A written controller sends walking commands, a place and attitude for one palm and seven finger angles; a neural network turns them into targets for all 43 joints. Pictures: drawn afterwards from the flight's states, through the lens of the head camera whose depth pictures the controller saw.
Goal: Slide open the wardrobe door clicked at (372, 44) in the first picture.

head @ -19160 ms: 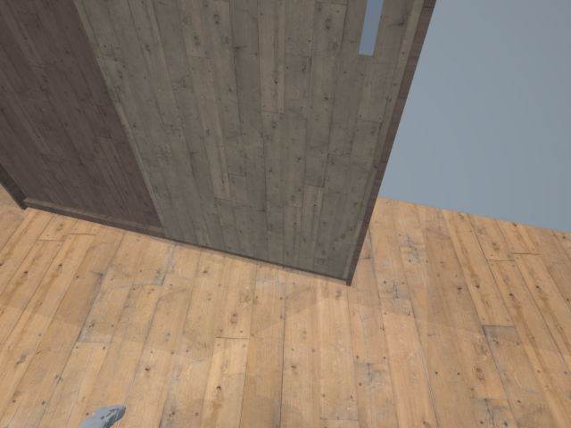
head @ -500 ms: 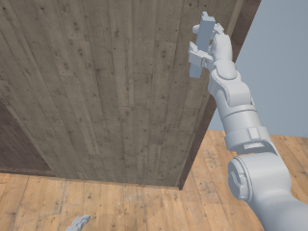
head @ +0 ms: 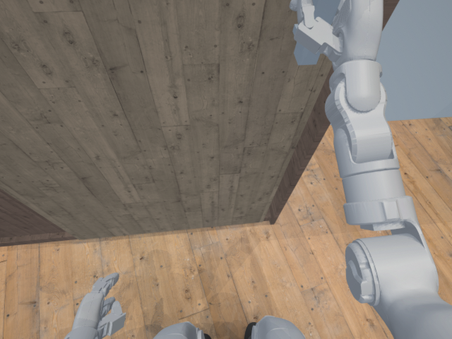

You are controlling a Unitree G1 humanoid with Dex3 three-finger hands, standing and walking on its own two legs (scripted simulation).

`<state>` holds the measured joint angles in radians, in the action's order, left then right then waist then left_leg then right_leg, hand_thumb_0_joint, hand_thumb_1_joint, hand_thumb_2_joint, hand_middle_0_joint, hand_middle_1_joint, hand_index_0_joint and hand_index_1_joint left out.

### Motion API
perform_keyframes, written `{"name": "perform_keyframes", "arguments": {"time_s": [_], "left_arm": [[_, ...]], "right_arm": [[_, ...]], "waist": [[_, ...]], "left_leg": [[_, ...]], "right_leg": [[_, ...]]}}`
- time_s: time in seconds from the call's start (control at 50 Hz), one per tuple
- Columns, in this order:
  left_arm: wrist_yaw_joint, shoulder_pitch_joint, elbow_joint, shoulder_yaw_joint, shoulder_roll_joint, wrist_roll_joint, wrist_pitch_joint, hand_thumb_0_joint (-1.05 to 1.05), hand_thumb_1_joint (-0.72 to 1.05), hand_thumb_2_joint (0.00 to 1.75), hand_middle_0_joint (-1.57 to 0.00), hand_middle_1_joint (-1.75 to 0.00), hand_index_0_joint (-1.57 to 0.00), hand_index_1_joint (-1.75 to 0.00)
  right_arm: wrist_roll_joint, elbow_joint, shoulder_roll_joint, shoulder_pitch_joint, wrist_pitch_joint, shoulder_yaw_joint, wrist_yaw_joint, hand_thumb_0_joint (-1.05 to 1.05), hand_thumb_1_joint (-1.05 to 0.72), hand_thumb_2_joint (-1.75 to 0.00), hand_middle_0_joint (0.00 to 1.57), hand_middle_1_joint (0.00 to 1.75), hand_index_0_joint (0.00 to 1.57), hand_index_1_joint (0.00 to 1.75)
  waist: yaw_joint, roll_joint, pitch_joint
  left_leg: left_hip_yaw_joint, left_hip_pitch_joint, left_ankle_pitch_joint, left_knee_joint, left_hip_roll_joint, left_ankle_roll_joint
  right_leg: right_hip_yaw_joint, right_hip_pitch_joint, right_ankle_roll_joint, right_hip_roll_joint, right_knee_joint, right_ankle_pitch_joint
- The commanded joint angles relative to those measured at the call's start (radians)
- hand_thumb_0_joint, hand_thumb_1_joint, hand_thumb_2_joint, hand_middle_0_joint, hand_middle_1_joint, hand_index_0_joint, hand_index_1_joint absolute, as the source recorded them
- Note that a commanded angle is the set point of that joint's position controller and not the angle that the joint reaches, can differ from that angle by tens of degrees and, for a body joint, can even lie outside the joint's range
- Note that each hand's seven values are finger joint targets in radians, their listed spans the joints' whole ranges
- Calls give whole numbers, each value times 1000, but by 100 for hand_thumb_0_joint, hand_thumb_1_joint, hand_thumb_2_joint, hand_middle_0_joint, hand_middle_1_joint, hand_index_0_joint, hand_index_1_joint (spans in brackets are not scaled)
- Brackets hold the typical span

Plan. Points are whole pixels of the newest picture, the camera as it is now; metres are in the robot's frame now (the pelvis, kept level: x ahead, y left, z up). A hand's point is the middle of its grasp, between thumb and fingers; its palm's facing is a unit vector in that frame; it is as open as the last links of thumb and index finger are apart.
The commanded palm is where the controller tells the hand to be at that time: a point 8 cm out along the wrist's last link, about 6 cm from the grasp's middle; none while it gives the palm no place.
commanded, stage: step sideways, sliding the door along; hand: right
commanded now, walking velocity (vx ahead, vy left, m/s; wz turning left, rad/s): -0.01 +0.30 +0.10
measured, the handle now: out of the picture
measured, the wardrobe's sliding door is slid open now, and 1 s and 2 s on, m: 0.04 0.35 0.60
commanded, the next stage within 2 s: none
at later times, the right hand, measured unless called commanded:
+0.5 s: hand (224, 27) +0.46 +0.00 +0.26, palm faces +0.28 +0.94 -0.18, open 7.0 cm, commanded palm +0.42 +0.03 +0.25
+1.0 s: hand (42, 39) +0.43 +0.21 +0.25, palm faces -0.13 +0.99 -0.06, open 7.0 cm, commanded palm +0.43 +0.20 +0.23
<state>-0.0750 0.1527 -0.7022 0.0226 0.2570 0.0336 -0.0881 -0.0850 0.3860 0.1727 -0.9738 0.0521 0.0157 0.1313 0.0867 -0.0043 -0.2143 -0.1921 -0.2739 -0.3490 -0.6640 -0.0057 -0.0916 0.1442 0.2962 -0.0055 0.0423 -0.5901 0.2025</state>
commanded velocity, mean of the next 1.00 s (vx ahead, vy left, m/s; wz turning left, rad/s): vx -0.15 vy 0.18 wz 0.14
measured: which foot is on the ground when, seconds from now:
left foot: down 0.00-0.00, up 0.02-0.36, down 0.38-0.60, up 0.62-1.00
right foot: down 0.00-0.40, up 0.42-0.58, down 0.60-1.00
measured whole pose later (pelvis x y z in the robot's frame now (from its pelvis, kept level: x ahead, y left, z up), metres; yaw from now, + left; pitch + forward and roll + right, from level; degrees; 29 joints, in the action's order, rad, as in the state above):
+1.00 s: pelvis +0.08 +0.27 +0.00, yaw +3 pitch -3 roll +2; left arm 0.05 0.07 -0.56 -0.02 0.12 0.02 -0.12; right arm -0.08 -0.18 0.12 -0.55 0.12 -0.12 0.09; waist 0.11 -0.07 -0.26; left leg -0.09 -0.39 -0.26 -0.72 -0.01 0.02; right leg 0.21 0.14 0.10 0.25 -0.62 0.37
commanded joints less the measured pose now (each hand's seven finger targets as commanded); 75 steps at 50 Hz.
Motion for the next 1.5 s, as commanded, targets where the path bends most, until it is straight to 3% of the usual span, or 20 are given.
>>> {"name": "perform_keyframes", "arguments": {"time_s": [0.0, 0.1, 0.3, 0.34, 0.4, 0.44, 0.52, 0.54, 0.58, 0.6, 0.7, 0.94, 0.98, 1.04, 1.1, 1.28, 1.32, 1.34, 1.36, 1.48], "left_arm": [[64, -61, 135, 59, 92, 22, -54, 0, 90, 90, -20, -30, -20, -30], [83, -105, 136, 86, 106, 19, -15, 0, 90, 90, -20, -30, -20, -30], [77, -118, 225, 54, 52, 25, -74, 0, 90, 90, -20, -30, -20, -30], [73, -128, 220, 37, 31, 39, -93, 0, 90, 90, -20, -30, -20, -30], [32, -161, 214, 18, -17, 13, -99, 0, 90, 90, -20, -30, -20, -30], [22, -169, 219, 21, -2, 24, -105, 0, 90, 90, -20, -30, -20, -30], [41, -195, 200, 9, 15, 25, -137, 0, 90, 90, -20, -30, -20, -30], [48, -197, 208, 17, 23, 16, -127, 0, 90, 90, -20, -30, -20, -30], [78, -166, 263, 61, 81, 16, -123, 0, 90, 90, -20, -30, -20, -30], [111, -125, 259, 74, 90, 23, -116, 0, 90, 90, -20, -30, -20, -30], [140, -106, 259, 66, 86, 1, -101, 0, 90, 90, -20, -30, -20, -30], [111, -135, 266, 26, 17, -7, -78, 0, 90, 90, -20, -30, -20, -30], [104, -183, 269, 12, 4, 8, -67, 0, 90, 90, -20, -30, -20, -30], [69, -237, 284, -5, -44, 15, -69, 0, 90, 90, -20, -30, -20, -30], [74, -220, 255, 9, -36, 15, -74, 0, 90, 90, -20, -30, -20, -30], [59, -141, 208, 28, -5, -9, -3, 0, 90, 90, -20, -30, -20, -30], [49, -139, 209, 51, 34, -11, -3, 0, 90, 90, -20, -30, -20, -30], [51, -152, 233, 68, 56, -20, -10, 0, 90, 90, -20, -30, -20, -30], [53, -177, 230, 59, 35, -22, -15, 0, 90, 90, -20, -30, -20, -30], [56, -80, 161, 69, 91, -6, 26, 0, 90, 90, -20, -30, -20, -30]], "right_arm": [[-20, -383, -140, -672, 168, -239, -99, 0, -90, -90, 45, 140, 45, 140], [15, -419, -117, -660, 145, -221, -125, 0, -90, -90, 45, 140, 45, 140], [2, -551, -59, -460, 131, -195, -143, 0, -90, -90, 45, 140, 45, 140], [11, -583, -29, -399, 128, -180, -132, 0, -90, -90, 45, 140, 45, 140], [48, -684, 103, -239, 91, -112, -124, 0, -90, -90, 45, 140, 45, 140], [28, -871, 55, -186, 93, -147, -120, 0, -90, -90, 45, 140, 45, 140], [12, -973, -103, -177, 144, -277, -109, 0, -90, -90, 45, 140, 45, 140], [16, -980, -138, -178, 167, -306, -108, 0, -90, -90, 45, 140, 45, 140], [12, -996, -180, -177, 194, -351, -115, 0, -90, -90, 45, 140, 45, 140], [35, -914, -182, -167, 192, -332, -118, 0, -90, -90, 45, 140, 45, 140], [51, -857, -197, -193, 167, -345, -113, 0, -90, -90, 45, 140, 45, 140], [44, -798, -52, -82, 162, -208, -110, 0, -90, -90, 45, 140, 45, 140], [44, -809, -29, -66, 168, -181, -105, 0, -90, -90, 45, 140, 45, 140], [47, -796, 43, 39, 144, -135, -84, 0, -90, -90, 45, 140, 45, 140], [32, -899, -11, -2, 162, -180, -95, 0, -90, -90, 45, 140, 45, 140], [57, -682, 107, -163, 190, -33, -58, 0, -90, -90, 45, 140, 45, 140], [41, -649, 123, -268, 202, -45, -64, 0, -90, -90, 45, 140, 45, 140], [28, -599, 77, -316, 205, -79, -78, 0, -90, -90, 45, 140, 45, 140], [28, -512, 89, -299, 198, -51, -85, 0, -90, -90, 45, 140, 45, 140], [29, -416, 35, -319, 148, -50, -90, 0, -90, -90, 45, 140, 45, 140]], "waist": [[-140, -157, 676], [-137, -38, 494], [-126, -397, 527], [-109, -286, 518], [-61, 275, 516], [-76, 434, 561], [-141, 324, 560], [-145, 234, 590], [-113, -121, 649], [-105, -91, 699], [-125, -183, 512], [-131, -242, 514], [-109, -157, 523], [-58, 267, 501], [-83, 319, 543], [-101, 123, 684], [-128, -75, 642], [-128, -310, 565], [-90, -244, 521], [-100, -89, 453]], "left_leg": [[361, -471, -170, -701, -61, 32], [268, -488, -47, -588, -110, 90], [23, -25, 179, -28, 6, 137], [26, 130, 391, 142, -7, 137], [433, 271, 1163, 210, -361, 22], [394, 355, 1189, 117, -337, -9], [208, 307, 1115, -10, -235, 27], [173, 230, 974, -72, -209, 61], [165, -220, -29, -283, -90, 103], [229, -276, -190, -435, -69, 78], [188, -417, -119, -513, -53, 99], [88, -165, 109, 5, 12, 113], [94, 73, 299, 126, 1, 105], [406, 241, 1265, 211, -310, -34], [437, 282, 998, 216, -297, -68], [323, 255, 594, 273, -177, -23], [259, -60, 404, 83, -79, 59], [201, -312, 22, -176, 16, 112], [325, -374, -71, -453, 18, 80], [238, -316, 46, -305, -48, 81]], "right_leg": [[-589, -796, -279, 597, 86, -755], [-261, -517, -166, 465, 123, -496], [40, -384, -40, 255, -44, -545], [12, -303, -65, 197, -146, -406], [-112, 89, 45, -37, -562, 500], [-178, 126, 24, -26, -609, 485], [-81, -46, 14, -17, -46, 203], [-50, -194, 15, 39, 105, -108], [-322, -600, -126, 396, 28, -1088], [-271, -643, -175, 426, -27, -1161], [-156, -568, -111, 379, 40, -979], [-17, -565, -51, 367, -63, -964], [-19, -382, -31, 346, -157, -705], [-62, 24, 54, 4, -496, 529], [-206, 71, 51, -8, -599, 472], [-2, -206, 26, -30, 106, 235], [-173, -497, -52, 192, 310, -60], [-498, -573, -191, 482, 335, -319], [-548, -526, -261, 577, 261, -553], [-166, -426, -135, 403, 206, -391]]}}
